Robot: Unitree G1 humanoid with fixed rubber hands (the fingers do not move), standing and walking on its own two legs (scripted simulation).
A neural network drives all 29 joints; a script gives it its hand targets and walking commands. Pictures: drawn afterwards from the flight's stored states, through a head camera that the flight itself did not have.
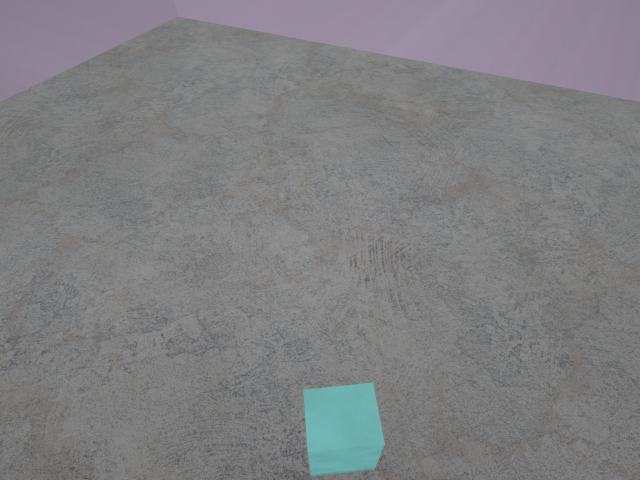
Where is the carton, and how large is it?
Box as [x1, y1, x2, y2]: [303, 383, 384, 476]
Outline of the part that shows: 372,383 303,390 307,449 311,476 371,469 375,467 384,442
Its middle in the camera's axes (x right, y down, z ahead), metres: +0.06 +0.52 +1.05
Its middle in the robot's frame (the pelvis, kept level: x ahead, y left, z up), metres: +0.38 -0.02 -0.65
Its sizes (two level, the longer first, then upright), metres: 0.183 0.148 0.251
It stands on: the floor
